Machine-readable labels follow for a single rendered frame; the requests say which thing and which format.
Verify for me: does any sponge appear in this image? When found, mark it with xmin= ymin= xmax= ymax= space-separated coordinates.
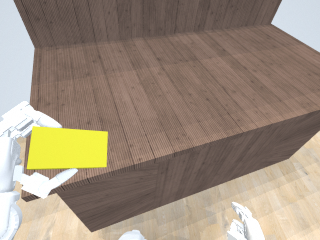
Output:
xmin=27 ymin=126 xmax=108 ymax=170

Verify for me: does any robot left hand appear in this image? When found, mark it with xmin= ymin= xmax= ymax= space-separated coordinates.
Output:
xmin=0 ymin=101 xmax=78 ymax=199

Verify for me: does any table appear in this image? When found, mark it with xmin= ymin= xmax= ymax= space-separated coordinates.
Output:
xmin=13 ymin=0 xmax=320 ymax=233

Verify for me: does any robot left forearm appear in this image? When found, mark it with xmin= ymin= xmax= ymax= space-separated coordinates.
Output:
xmin=0 ymin=190 xmax=23 ymax=240

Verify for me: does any robot right hand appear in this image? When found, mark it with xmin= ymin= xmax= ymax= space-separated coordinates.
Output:
xmin=227 ymin=202 xmax=265 ymax=240

